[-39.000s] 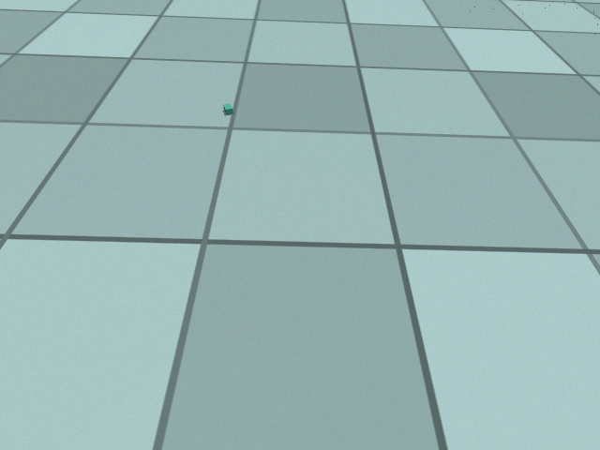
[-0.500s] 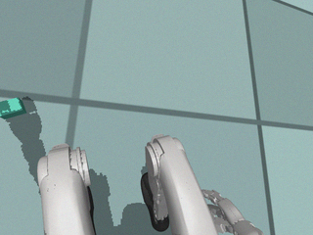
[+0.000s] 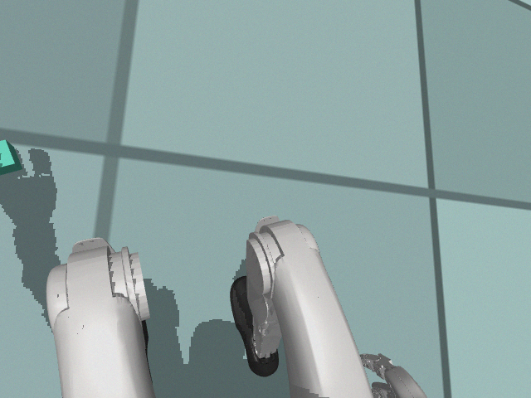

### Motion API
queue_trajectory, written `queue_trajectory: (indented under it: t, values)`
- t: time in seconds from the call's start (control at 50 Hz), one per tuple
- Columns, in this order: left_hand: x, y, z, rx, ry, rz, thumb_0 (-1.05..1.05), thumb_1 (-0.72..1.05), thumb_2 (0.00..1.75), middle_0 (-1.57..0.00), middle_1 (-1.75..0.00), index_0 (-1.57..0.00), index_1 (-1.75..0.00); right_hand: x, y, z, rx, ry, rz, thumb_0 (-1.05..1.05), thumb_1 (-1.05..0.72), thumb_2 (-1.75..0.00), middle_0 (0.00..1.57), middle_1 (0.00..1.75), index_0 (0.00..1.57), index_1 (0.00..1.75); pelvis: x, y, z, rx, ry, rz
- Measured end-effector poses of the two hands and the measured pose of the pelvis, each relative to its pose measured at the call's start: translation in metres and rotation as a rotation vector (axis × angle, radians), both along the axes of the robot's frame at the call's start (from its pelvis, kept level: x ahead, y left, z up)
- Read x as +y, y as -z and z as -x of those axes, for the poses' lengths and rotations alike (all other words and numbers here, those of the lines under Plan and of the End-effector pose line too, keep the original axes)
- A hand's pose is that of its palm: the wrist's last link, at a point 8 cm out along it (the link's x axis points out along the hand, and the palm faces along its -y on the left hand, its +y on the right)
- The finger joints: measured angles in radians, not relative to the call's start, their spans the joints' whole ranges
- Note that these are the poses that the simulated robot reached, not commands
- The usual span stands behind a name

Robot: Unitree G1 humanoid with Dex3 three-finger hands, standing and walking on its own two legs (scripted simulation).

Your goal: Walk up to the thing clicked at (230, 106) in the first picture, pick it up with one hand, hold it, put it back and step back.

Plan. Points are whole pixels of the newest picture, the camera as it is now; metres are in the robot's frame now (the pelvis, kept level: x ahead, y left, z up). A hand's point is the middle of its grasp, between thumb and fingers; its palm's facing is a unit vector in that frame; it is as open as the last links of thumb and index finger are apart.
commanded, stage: home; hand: left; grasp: from above
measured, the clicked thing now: out of the picture +0.47 +0.37 -0.31
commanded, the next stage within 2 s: none
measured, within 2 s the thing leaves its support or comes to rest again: neither
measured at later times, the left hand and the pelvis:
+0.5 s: hand out of the picture +0.34 +0.31 +0.01, palm faces -0.30 -0.56 -0.77, open 8.2 cm; pelvis +0.01 +0.00 +0.13, yaw +6 degrees
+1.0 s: hand out of the picture +0.23 +0.25 +0.23, palm faces +0.17 -0.93 -0.34, open 7.4 cm; pelvis +0.05 +0.01 +0.32, yaw +12 degrees
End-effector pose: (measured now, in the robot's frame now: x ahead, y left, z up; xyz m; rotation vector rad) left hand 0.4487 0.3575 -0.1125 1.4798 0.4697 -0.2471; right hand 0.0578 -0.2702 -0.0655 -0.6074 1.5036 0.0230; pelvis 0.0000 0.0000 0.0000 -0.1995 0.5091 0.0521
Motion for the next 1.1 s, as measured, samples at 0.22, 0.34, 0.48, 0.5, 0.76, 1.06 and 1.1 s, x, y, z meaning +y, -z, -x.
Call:
queue_trajectory:
  t: [0.22,0.34,0.48,0.5,0.76,1.06,1.1]
  values:
    - [0.003,-0.072,-0.002,-0.158,-0.144,-0.063,0.0,-0.07,0.82,-0.26,-0.63,-0.26,-0.63,0.022,0.006,-0.047,-0.181,0.041,-0.123,0.01,-0.89,-0.9,0.21,0.3,0.21,0.3,-0.001,-0.023,-0.004,0.057,-0.01,-0.022]
    - [-0.007,-0.124,0.038,-0.055,-0.271,0.067,0.0,0.23,0.88,-0.25,-0.53,-0.24,-0.53,0.033,-0.023,-0.066,-0.234,0.086,-0.208,0.0,-0.89,-0.9,0.21,0.3,0.21,0.3,0.0,-0.07,-0.008,0.089,-0.028,-0.046]
    - [-0.021,-0.172,0.105,0.01,-0.399,0.329,0.0,0.62,0.91,-0.23,-0.41,-0.23,-0.41,0.033,-0.077,-0.097,-0.318,0.06,-0.215,0.01,-0.9,-0.9,0.21,0.3,0.21,0.3,-0.002,-0.124,-0.009,0.068,-0.051,-0.069]
    - [-0.022,-0.179,0.114,0.002,-0.415,0.366,0.0,0.67,0.91,-0.23,-0.39,-0.23,-0.39,0.033,-0.086,-0.103,-0.338,0.052,-0.211,0.01,-0.9,-0.9,0.21,0.3,0.21,0.3,-0.003,-0.131,-0.009,0.063,-0.056,-0.071]
    - [-0.04,-0.278,0.204,-0.034,-0.725,0.692,0.01,0.88,0.9,-0.22,-0.31,-0.22,-0.3,0.056,-0.211,-0.181,-0.653,-0.012,-0.229,0.01,-0.9,-0.9,0.21,0.3,0.2,0.3,0.0,-0.227,-0.019,-0.045,-0.115,-0.092]
    - [-0.068,-0.399,0.241,-0.031,-1.027,0.984,0.01,0.9,0.9,-0.21,-0.3,-0.21,-0.3,0.086,-0.331,-0.204,-0.795,0.005,-0.277,0.01,-0.9,-0.9,0.21,0.3,0.21,0.3,0.008,-0.336,-0.063,-0.192,-0.166,-0.137]
    - [-0.072,-0.414,0.245,-0.027,-1.052,1.014,0.01,0.9,0.9,-0.21,-0.3,-0.21,-0.3,0.086,-0.343,-0.204,-0.802,0.016,-0.273,0.01,-0.9,-0.9,0.21,0.3,0.21,0.3,0.01,-0.348,-0.07,-0.21,-0.17,-0.144]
